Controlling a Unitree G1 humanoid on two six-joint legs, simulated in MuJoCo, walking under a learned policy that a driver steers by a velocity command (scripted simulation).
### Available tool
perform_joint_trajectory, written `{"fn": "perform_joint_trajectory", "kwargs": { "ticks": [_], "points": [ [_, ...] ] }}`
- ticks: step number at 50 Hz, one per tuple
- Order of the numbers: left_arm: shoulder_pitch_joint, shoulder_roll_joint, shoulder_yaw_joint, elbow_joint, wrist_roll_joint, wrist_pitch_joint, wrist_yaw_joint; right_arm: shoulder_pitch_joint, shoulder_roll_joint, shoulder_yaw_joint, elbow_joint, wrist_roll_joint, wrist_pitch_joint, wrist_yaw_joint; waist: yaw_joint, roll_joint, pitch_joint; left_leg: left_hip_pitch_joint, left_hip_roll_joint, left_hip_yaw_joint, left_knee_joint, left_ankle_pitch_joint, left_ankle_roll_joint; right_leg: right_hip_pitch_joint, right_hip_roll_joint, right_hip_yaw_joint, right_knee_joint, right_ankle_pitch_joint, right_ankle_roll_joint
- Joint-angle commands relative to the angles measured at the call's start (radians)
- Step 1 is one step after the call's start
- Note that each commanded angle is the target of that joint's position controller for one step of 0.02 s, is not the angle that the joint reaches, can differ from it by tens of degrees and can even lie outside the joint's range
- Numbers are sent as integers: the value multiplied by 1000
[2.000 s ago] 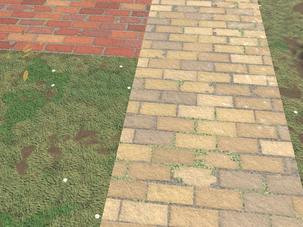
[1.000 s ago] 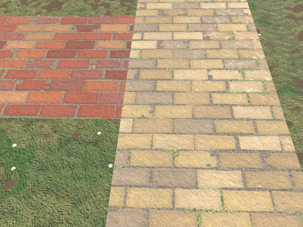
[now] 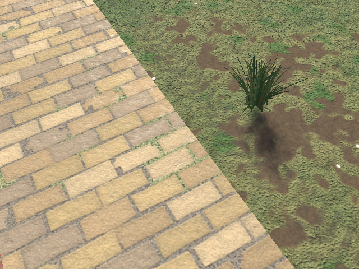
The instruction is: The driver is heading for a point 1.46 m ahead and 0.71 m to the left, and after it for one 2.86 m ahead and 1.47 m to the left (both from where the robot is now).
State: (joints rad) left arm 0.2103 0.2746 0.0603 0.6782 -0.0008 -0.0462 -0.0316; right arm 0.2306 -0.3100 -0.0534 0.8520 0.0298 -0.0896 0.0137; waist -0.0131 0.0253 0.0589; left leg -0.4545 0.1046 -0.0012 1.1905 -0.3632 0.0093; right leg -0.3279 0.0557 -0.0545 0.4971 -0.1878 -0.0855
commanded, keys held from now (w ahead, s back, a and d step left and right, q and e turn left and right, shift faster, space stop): w+q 1.00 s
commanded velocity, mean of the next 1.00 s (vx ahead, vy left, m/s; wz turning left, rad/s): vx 0.50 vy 0.00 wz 0.45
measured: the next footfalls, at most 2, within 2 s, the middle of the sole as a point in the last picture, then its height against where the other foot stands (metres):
left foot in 0.42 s outside the picture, level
right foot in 0.86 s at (178, 201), level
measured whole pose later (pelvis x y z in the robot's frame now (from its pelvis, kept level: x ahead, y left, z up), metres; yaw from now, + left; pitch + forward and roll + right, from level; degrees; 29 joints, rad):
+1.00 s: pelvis +0.58 +0.10 +0.00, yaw +33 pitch +2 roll -1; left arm 0.18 0.26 0.05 0.70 0.01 -0.10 -0.01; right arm 0.32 -0.31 -0.07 0.71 0.02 -0.02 -0.01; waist -0.01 0.04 0.01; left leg -0.42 -0.03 -0.10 1.19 -0.40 0.02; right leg -0.34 0.02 -0.03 0.50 -0.19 -0.02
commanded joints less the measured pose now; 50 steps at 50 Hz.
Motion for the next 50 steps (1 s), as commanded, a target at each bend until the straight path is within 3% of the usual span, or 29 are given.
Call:
{"fn": "perform_joint_trajectory", "kwargs": {
  "ticks": [1,4,9,12,15,18,19,20,21,22,23,24,25,26,27,30,32,35,37,40,42,43,44,45,46,47,48,49,50],
  "points": [
    [16,110,31,-36,11,-41,6,55,-89,-24,-29,-2,15,-1,-3,-86,-113,-140,71,-62,-27,114,-6,183,-287,260,-308,227,-167],
    [35,120,36,2,21,-60,15,0,-65,-23,-41,-3,35,-10,6,-64,-48,-220,49,-98,-135,243,-28,174,-270,136,-356,289,-145],
    [50,125,34,39,17,-63,33,-103,-35,-15,-72,-7,20,9,47,-69,-4,-215,-2,-63,-431,512,-21,222,-240,-16,-395,281,-78],
    [100,134,38,79,9,-52,40,-181,-12,-3,-110,-8,18,26,84,-55,34,-251,-13,-30,-534,518,0,321,-272,-55,-386,334,-67],
    [129,147,45,105,-1,-24,47,-235,-9,2,-157,-10,15,49,96,-55,42,-308,-32,14,-586,405,30,459,-314,-78,-311,483,-65],
    [103,186,54,99,-5,2,65,-185,-45,-16,-181,-9,23,62,40,-115,-36,-173,-114,104,-582,242,82,511,-322,-117,-129,951,-35],
    [92,197,56,95,-4,11,72,-105,-76,-32,-172,-8,27,60,-8,-133,-89,-64,-150,122,-574,199,107,498,-317,-126,-6,1070,-22],
    [71,202,55,90,-8,15,77,36,-126,-59,-145,-6,29,50,-90,-118,-163,147,-182,115,-628,236,143,417,-289,-142,188,1052,3],
    [69,187,44,75,-1,5,80,191,-201,-88,-122,-8,38,30,-164,-30,-258,451,-83,-69,-676,260,204,193,-243,-142,478,759,42],
    [189,26,-5,36,28,-26,53,190,-279,-102,-123,-2,34,22,-41,226,-344,820,181,-625,-721,146,407,-290,-14,-54,842,-306,112],
    [93,96,1,29,-5,-71,32,217,-202,-79,-138,-8,26,21,-114,116,-444,896,219,-817,-847,72,431,-417,2,164,951,-397,92],
    [-7,142,12,-7,-42,-95,21,179,-158,-68,-141,-14,21,18,-126,68,-303,804,192,-661,-876,122,375,-488,-58,181,914,-307,67],
    [-31,134,8,-16,-35,-107,23,112,-135,-62,-154,-10,18,17,-79,-21,-207,649,151,-547,-883,205,339,-463,-102,169,814,-228,58],
    [-40,138,15,-9,-7,-107,30,47,-104,-52,-169,-9,18,16,-37,-54,-135,506,112,-461,-900,314,317,-410,-129,155,723,-195,68],
    [-18,145,22,-8,5,-96,31,15,-87,-44,-188,-22,18,11,-2,-29,-116,410,89,-415,-923,396,316,-338,-147,158,686,-169,80],
    [11,112,17,-12,15,-62,35,-5,-110,-50,-203,-20,18,-2,35,-5,-83,251,51,-326,-965,503,314,-273,-155,121,540,-129,133],
    [-59,82,3,-36,19,-53,38,11,-141,-59,-198,-15,22,-15,17,10,-61,177,7,-259,-970,503,285,-246,-136,96,384,-8,160],
    [-171,61,-8,-58,12,-60,31,58,-149,-63,-186,-7,36,-26,-40,47,-67,143,-47,-221,-939,396,224,-156,-79,82,146,228,169],
    [-218,77,-3,-72,-2,-65,23,98,-149,-63,-173,-4,44,-28,-61,62,-74,176,-30,-269,-912,326,208,-130,-57,96,73,267,166],
    [-216,121,15,-78,-9,-78,14,113,-137,-62,-170,-2,51,-31,-44,85,-80,271,14,-374,-825,250,184,-109,-57,137,4,192,134],
    [-126,144,32,-56,-10,-88,14,85,-123,-59,-182,-6,54,-31,16,107,-95,278,9,-406,-743,264,155,3,-58,124,-39,141,91],
    [-30,173,47,-39,1,-94,20,82,-85,-46,-191,-12,51,-29,65,91,-159,242,-39,-370,-617,287,123,161,-99,145,-47,126,54],
    [116,229,61,-29,16,-94,30,100,-21,-22,-210,-29,47,-26,115,-39,-299,126,-111,-274,-331,118,83,408,-278,323,-43,50,-7],
    [180,297,78,11,22,-79,21,235,13,-10,-243,6,38,-25,44,-400,-384,-223,-216,-165,-25,-255,29,659,-476,812,-158,-216,-163],
    [148,198,57,-11,3,-76,17,216,-96,-28,-210,13,40,-29,72,-262,-301,-331,-133,-195,98,-200,16,609,-469,847,-203,-426,-139],
    [110,147,43,-18,0,-69,23,110,-141,-43,-225,5,46,-28,97,-169,-187,-355,-103,-169,126,-105,11,500,-429,679,-209,-379,-100],
    [63,133,34,-21,9,-63,23,61,-131,-43,-235,-6,51,-29,82,-98,-125,-318,-70,-142,107,-35,6,385,-387,548,-219,-226,-81],
    [36,112,28,-12,13,-60,25,31,-119,-46,-246,-15,51,-25,67,-93,-78,-299,-43,-143,64,11,3,307,-351,456,-237,-110,-80],
    [25,101,23,-5,18,-62,28,40,-101,-47,-250,-7,54,-18,45,-126,-67,-253,-18,-138,37,39,4,255,-325,379,-258,-40,-71]
  ]
}}
Keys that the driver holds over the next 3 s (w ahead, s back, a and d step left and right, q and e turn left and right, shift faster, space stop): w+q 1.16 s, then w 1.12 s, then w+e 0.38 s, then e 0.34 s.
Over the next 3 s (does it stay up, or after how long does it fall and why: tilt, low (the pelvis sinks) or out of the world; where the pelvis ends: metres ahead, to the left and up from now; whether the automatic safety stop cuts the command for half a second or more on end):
stays up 1.36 0.80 -0.02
